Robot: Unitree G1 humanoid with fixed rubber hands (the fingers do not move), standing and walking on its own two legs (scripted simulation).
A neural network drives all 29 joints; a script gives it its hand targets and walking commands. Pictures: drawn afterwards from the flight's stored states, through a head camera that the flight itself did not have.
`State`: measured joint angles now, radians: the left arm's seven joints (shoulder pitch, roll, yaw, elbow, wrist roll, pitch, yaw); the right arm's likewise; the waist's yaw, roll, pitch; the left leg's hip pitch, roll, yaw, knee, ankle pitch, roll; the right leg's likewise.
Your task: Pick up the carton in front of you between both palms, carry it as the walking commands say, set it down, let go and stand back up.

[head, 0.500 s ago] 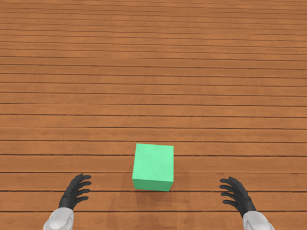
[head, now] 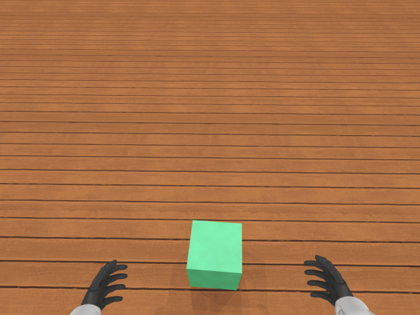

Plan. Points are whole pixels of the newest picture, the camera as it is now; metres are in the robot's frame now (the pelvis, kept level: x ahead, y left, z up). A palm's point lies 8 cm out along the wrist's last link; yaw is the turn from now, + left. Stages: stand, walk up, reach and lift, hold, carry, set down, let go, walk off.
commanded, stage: stand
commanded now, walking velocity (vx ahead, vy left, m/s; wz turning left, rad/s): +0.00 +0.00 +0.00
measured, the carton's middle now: (215, 255) +0.45 -0.01 -0.65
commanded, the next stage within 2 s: none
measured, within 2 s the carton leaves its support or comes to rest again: neither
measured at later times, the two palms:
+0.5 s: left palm out of the picture +0.13 +0.29 -0.08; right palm (363, 301) +0.16 -0.29 -0.09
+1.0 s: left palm out of the picture +0.11 +0.29 -0.09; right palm out of the picture +0.12 -0.30 -0.09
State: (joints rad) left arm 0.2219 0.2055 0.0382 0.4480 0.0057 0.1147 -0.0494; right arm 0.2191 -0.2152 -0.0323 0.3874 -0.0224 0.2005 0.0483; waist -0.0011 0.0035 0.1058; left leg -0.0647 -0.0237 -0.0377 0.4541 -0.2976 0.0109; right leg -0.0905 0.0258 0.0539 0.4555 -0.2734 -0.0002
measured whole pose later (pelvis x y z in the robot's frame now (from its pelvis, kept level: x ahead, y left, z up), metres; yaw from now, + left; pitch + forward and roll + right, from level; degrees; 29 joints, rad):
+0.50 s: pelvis +0.01 +0.00 +0.00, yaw +1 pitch +0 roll +0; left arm 0.18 0.33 0.04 0.76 0.04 0.01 0.02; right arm 0.16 -0.34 -0.03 0.75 -0.04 0.01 -0.02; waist 0.01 0.01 0.00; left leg -0.16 -0.02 -0.05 0.47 -0.31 0.00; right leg -0.17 0.03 0.04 0.47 -0.29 -0.01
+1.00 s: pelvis +0.00 -0.01 +0.00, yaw +1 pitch -2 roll +0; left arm 0.15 0.35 0.03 0.90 0.03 0.00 0.02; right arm 0.15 -0.37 -0.01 0.89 -0.03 -0.01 -0.02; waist 0.00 0.01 0.01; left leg -0.10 -0.02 -0.06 0.40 -0.26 0.00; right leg -0.12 0.03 0.04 0.40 -0.24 -0.01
